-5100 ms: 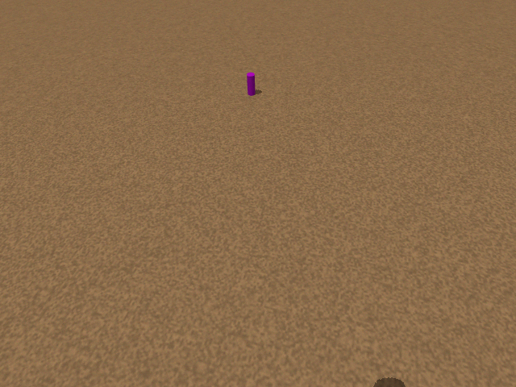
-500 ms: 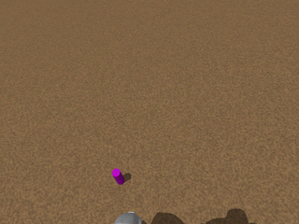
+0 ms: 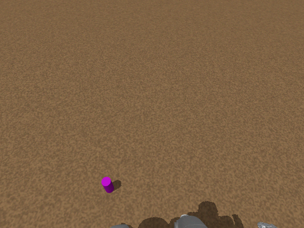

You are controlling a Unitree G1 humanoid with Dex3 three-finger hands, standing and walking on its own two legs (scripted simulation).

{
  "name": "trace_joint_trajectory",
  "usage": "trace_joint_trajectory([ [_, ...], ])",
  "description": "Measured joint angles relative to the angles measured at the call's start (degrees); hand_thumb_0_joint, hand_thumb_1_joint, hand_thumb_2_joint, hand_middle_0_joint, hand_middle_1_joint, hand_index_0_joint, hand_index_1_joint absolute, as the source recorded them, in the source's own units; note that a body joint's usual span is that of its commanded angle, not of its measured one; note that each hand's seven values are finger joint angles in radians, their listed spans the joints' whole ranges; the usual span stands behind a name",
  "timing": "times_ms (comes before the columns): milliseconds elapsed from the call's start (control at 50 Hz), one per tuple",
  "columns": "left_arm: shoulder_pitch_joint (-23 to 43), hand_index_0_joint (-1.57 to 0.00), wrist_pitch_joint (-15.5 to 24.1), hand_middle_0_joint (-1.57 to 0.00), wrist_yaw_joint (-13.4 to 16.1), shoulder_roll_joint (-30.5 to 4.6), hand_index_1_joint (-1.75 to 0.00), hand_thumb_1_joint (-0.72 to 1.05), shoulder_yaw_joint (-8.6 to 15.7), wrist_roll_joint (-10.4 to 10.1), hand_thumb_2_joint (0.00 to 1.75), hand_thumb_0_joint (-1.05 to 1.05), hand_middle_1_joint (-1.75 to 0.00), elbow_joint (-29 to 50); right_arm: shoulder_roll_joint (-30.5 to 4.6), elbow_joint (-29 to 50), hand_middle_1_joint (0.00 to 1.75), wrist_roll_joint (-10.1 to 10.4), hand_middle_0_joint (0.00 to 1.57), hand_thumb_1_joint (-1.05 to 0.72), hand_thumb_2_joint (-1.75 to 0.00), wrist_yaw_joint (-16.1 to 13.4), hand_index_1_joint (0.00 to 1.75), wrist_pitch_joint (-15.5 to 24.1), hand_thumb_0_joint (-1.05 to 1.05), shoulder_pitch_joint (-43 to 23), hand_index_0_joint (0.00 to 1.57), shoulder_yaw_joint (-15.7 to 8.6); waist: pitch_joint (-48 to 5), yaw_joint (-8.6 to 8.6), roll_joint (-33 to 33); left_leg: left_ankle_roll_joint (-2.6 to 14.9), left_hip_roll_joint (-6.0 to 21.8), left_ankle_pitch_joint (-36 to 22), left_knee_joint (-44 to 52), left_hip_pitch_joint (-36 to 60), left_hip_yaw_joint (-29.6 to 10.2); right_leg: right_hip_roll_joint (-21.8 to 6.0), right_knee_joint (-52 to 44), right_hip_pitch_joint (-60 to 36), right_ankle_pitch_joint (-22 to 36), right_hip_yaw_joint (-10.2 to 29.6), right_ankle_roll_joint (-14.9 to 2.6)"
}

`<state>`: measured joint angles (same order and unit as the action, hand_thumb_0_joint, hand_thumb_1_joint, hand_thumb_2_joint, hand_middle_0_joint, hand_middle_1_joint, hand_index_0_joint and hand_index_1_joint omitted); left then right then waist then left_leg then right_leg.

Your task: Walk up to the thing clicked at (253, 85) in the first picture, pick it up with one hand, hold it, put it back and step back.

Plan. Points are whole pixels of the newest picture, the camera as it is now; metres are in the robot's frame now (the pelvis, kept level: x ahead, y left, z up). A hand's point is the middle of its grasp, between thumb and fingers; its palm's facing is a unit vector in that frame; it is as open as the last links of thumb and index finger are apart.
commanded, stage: walk up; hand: left
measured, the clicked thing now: (108, 185) +0.42 +0.25 -0.69
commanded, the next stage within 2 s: stand in 1.68 s
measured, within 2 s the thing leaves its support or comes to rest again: neither
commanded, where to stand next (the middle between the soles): +0.10 -0.02 m, yaw -1 degrees
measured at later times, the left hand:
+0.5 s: hand out of the picture +0.11 +0.24 -0.14, palm faces -0.02 -0.95 -0.32, open 7.4 cm
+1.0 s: hand out of the picture +0.11 +0.24 -0.14, palm faces +0.01 -0.94 -0.34, open 7.4 cm
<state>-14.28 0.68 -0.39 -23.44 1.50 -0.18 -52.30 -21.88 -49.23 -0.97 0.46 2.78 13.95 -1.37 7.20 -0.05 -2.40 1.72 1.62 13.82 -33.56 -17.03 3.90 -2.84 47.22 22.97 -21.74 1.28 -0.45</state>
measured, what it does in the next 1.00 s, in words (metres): steps on the spot: right foot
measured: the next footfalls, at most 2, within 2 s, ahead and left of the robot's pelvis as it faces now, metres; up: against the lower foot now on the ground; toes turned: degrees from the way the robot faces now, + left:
right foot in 0.08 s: +0.08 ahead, -0.15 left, +0.00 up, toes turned -1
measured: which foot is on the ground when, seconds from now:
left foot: down 0.00-1.00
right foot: up 0.00-0.06, down 0.08-1.00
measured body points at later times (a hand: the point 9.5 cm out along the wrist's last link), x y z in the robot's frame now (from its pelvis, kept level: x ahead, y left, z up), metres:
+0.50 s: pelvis +0.01 -0.01 +0.01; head +0.02 -0.01 +0.46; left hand +0.11 +0.29 -0.12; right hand +0.07 -0.32 -0.12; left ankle +0.05 +0.11 -0.73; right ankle +0.05 -0.15 -0.73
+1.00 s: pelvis +0.03 -0.02 +0.02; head +0.04 -0.02 +0.47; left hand +0.11 +0.29 -0.11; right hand +0.13 -0.31 -0.11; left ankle +0.05 +0.11 -0.73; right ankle +0.05 -0.15 -0.73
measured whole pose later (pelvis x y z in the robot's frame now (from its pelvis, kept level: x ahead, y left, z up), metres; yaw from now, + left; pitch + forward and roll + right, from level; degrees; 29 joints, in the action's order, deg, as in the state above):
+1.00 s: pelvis +0.03 -0.02 +0.02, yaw +1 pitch -2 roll +0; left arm -4.5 1.1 -0.4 -19.5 0.0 0.1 -66.9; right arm -20.4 -66.1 -0.5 0.9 0.9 3.6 -0.1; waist 2.5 0.5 0.9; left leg -0.5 1.2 9.5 -20.0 -8.3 1.1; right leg -2.0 19.2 7.5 -9.5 -2.0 1.3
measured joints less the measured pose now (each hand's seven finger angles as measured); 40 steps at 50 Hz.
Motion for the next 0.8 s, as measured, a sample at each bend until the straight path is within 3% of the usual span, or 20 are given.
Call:
trace_joint_trajectory([
  [80, 0.5, -0.2, 0.7, -0.2, 0.6, 0.5, -0.3, 0.9, 0.3, 0.3, 0.9, 0.01, -0.3, -1.9, -0.8, -0.5, 0.3, 0.4, 0.2, -0.9, -0.9, 0.1, 0.3, -1.4, 0.01, -1.9, 0.21, 0.1, -0.3, 0.15, 2.2, -0.87, 1.0, 3.5, -6.0, -2.2, 0.0, 1.0, -10.2, -4.9, 5.8, -1.4, 0.51],
  [120, 1.1, -0.2, 1.1, -0.2, 0.9, 1.7, -0.3, 0.9, 0.2, 0.8, 0.9, 0.01, -0.3, -3.1, -1.2, -1.7, 0.3, 1.0, 0.2, -0.9, -0.9, -0.1, 0.3, -2.4, 0.01, -3.3, 0.21, 0.0, -0.1, 0.02, 5.1, -1.25, 2.5, 4.7, -8.1, -2.6, -1.4, 2.5, -10.4, -5.7, 5.9, -2.6, 1.2],
  [180, 1.7, -0.2, 1.0, -0.2, 0.5, 2.2, -0.3, 0.9, -0.7, 0.9, 0.9, 0.01, -0.3, -3.8, -0.4, -3.4, 0.3, 1.2, 0.2, -0.9, -0.9, -0.1, 0.3, -3.0, 0.01, -4.2, 0.21, 0.4, -1.3, 0.68, 5.0, -0.76, 0.4, 10.4, -7.9, -2.0, -2.1, 1.4, -9.6, -5.1, 5.4, -1.8, 1.1],
  [260, 3.8, -0.2, 0.6, -0.2, 0.3, 2.9, -0.3, 0.9, -1.4, 0.7, 0.9, 0.01, -0.3, -4.7, 0.1, -6.3, 0.3, 1.2, 0.2, -0.91, -0.9, 0.4, 0.3, -2.5, 0.01, -5.2, 0.21, 0.7, -1.5, 0.45, 4.9, -1.46, -0.4, 0.6, -2.1, 0.1, -1.5, 0.5, -10.9, -5.7, 6.2, -1.4, 1.77],
  [520, 8.2, -0.2, 0.6, -0.2, -0.4, 3.1, -0.3, 0.9, -1.7, 0.0, 0.9, 0.01, -0.3, -9.1, 1.1, -14.5, 0.3, 0.1, 0.2, -0.9, -0.9, 1.0, 0.3, -1.9, 0.01, -4.7, 0.21, 1.8, -4.5, -0.2, 1.7, -1.7, -0.5, -2.4, 7.0, 4.2, -1.7, 0.6, -21.0, -10.3, 10.5, -2.0, 1.8],
  [800, 9.2, -0.2, 0.3, -0.2, -0.1, 3.7, -0.3, 0.9, -1.8, 0.0, 0.9, 0.01, -0.3, -13.7, 0.6, -16.4, 0.3, 0.6, 0.2, -0.9, -0.9, 0.3, 0.3, -1.6, 0.01, -8.8, 0.21, 1.1, -4.4, 0.06, 2.7, -2.08, -0.4, -3.7, 11.7, 7.5, -2.4, 0.8, -26.2, -14.1, 11.8, -2.8, 1.82],
])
